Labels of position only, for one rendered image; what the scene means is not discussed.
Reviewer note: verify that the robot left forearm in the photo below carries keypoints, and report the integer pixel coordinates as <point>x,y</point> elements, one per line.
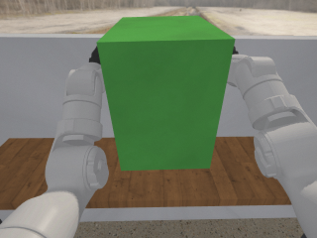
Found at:
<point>81,109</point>

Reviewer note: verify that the robot left hand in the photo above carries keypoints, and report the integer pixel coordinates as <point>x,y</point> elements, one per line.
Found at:
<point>95,56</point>

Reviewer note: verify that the table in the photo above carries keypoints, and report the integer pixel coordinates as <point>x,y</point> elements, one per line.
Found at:
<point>234,178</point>

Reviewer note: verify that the right robot upper arm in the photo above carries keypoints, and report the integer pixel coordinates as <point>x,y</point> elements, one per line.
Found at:
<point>288,153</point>

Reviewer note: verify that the robot right forearm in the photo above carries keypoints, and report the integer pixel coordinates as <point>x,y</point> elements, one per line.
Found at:
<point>269,103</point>

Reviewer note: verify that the left robot upper arm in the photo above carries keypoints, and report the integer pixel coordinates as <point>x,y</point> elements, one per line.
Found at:
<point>73,175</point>

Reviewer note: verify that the carton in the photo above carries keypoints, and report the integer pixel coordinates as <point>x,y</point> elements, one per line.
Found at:
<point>165,79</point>

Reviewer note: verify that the robot right hand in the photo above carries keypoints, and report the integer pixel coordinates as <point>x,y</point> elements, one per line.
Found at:
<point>234,51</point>

